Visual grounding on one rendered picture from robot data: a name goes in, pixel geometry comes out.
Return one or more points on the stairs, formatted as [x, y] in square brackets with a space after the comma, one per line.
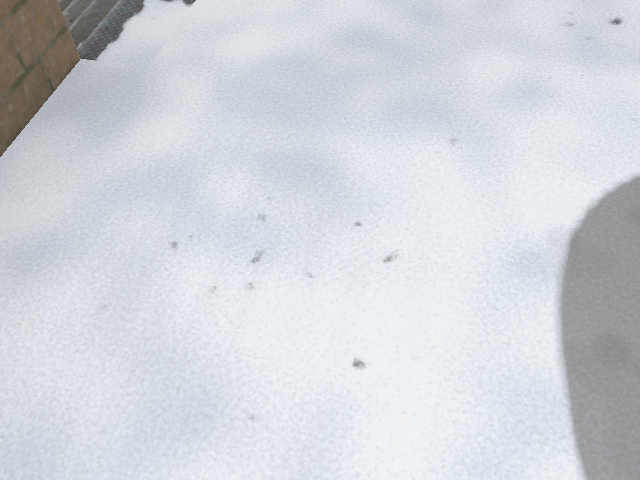
[83, 16]

